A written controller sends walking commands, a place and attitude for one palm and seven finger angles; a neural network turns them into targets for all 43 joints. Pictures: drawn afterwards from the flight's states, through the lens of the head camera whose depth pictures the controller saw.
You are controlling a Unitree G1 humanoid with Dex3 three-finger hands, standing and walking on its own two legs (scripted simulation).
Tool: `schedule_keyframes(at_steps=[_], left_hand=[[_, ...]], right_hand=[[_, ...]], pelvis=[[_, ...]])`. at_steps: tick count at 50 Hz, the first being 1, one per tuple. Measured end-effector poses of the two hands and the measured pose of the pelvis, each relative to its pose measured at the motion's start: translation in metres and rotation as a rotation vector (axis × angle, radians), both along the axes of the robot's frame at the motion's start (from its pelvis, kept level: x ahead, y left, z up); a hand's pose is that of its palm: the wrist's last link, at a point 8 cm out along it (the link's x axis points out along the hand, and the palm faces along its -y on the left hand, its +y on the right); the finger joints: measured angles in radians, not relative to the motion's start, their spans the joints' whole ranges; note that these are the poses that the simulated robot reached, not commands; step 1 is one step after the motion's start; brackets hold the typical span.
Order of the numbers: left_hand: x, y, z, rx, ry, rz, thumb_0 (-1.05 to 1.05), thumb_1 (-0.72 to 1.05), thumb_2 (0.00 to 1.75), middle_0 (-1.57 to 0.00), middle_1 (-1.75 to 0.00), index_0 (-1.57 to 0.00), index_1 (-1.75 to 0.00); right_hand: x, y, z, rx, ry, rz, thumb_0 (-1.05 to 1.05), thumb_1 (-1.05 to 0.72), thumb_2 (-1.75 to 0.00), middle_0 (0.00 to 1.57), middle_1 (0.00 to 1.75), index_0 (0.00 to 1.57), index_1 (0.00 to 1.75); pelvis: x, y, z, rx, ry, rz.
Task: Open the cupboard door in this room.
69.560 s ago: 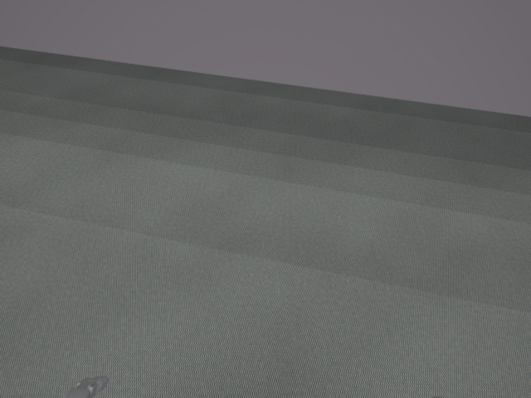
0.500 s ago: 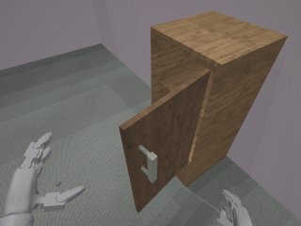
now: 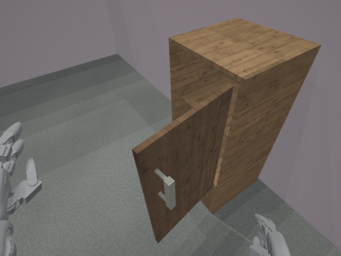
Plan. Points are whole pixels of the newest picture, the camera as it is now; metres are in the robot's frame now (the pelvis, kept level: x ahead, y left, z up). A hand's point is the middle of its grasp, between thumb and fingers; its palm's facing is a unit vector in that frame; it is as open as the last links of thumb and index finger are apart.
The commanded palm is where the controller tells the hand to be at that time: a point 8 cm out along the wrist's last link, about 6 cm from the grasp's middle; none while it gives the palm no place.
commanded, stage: draw the hand back to the body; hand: left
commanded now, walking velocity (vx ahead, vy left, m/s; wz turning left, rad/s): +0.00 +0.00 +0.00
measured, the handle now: (165, 189) +0.30 +0.06 -0.04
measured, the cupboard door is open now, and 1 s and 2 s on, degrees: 100 100 100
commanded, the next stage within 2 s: step back with the hand held close in 0.22 s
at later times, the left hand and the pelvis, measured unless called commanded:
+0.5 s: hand (50, 184) +0.19 +0.25 +0.15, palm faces +0.43 -0.78 -0.46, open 7.4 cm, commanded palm +0.13 +0.28 +0.17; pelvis -0.01 -0.02 +0.00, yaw +0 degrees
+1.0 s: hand (8, 226) +0.11 +0.27 +0.15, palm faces +0.41 -0.77 -0.49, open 7.4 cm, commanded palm +0.06 +0.31 +0.17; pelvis -0.08 +0.01 -0.01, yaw +1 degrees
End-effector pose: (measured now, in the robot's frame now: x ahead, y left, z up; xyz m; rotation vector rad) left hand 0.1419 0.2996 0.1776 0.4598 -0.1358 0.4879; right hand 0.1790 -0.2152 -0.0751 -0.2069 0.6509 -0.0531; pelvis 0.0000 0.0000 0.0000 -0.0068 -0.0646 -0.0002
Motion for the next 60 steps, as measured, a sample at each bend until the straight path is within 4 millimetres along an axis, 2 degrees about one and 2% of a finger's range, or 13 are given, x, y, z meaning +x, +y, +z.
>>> schedule_keyframes(at_steps=[6,13,21,27,33,40,50,60], left_hand=[[-0.003,-0.014,-0.015,-0.039,0.056,-0.021,0.01,0.87,0.89,-0.21,-0.30,-0.21,-0.30],[-0.005,-0.019,-0.002,-0.004,0.012,-0.016,0.01,0.88,0.90,-0.22,-0.30,-0.22,-0.30],[0.000,-0.021,-0.003,0.019,0.023,-0.017,0.01,0.89,0.90,-0.21,-0.30,-0.21,-0.30],[0.006,-0.022,-0.004,0.066,0.059,-0.066,0.01,0.89,0.90,-0.21,-0.30,-0.21,-0.30],[0.000,-0.021,-0.001,0.105,0.090,-0.124,0.01,0.89,0.90,-0.22,-0.30,-0.22,-0.30],[-0.022,-0.007,0.004,0.133,0.047,-0.121,0.01,0.89,0.90,-0.22,-0.30,-0.22,-0.30],[-0.069,0.008,-0.005,0.128,0.003,-0.087,0.01,0.89,0.90,-0.22,-0.30,-0.22,-0.30],[-0.122,0.013,0.005,0.202,-0.064,-0.026,0.01,0.89,0.90,-0.22,-0.30,-0.22,-0.30]], right_hand=[[-0.007,-0.012,-0.002,-0.016,0.025,-0.015,0.01,-0.90,-0.90,0.20,0.30,0.20,0.30],[-0.008,-0.022,-0.002,-0.019,0.018,-0.024,0.01,-0.90,-0.90,0.20,0.30,0.20,0.30],[-0.006,-0.028,-0.003,-0.012,0.030,-0.032,0.01,-0.90,-0.90,0.20,0.30,0.20,0.30],[-0.014,-0.036,-0.003,-0.034,0.071,-0.075,0.01,-0.90,-0.90,0.20,0.30,0.20,0.30],[-0.031,-0.039,-0.002,-0.046,0.098,-0.132,0.01,-0.90,-0.90,0.20,0.30,0.20,0.30],[-0.056,-0.030,0.000,-0.057,0.100,-0.145,0.01,-0.90,-0.90,0.20,0.30,0.20,0.30],[-0.096,-0.013,-0.002,-0.085,0.094,-0.103,0.01,-0.90,-0.90,0.20,0.30,0.20,0.30],[-0.120,-0.002,-0.015,-0.077,0.095,-0.021,0.01,-0.90,-0.90,0.20,0.30,0.20,0.30]], pelvis=[[-0.001,-0.009,0.001,0.002,-0.005,0.000],[-0.001,-0.017,0.002,0.000,-0.018,0.003],[-0.003,-0.022,0.002,-0.006,0.005,0.008],[-0.010,-0.018,0.001,-0.007,0.047,0.000],[-0.021,-0.010,0.000,-0.004,0.063,-0.012],[-0.044,-0.003,-0.002,-0.009,0.062,-0.012],[-0.080,0.008,-0.008,-0.035,0.057,0.012],[-0.111,0.003,-0.016,-0.030,0.038,0.089]])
